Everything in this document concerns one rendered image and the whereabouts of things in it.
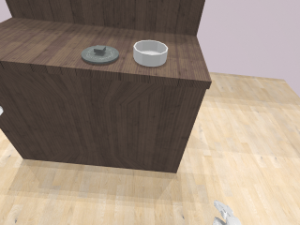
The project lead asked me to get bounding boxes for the table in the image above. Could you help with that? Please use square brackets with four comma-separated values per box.
[0, 0, 212, 173]

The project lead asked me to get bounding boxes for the knob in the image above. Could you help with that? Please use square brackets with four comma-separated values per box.
[94, 45, 106, 53]

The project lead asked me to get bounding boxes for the pot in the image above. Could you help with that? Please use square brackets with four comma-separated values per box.
[133, 40, 169, 67]

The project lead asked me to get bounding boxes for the lid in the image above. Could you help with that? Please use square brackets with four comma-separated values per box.
[81, 45, 119, 64]

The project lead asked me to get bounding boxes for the right robot hand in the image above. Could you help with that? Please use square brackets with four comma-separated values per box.
[213, 200, 242, 225]

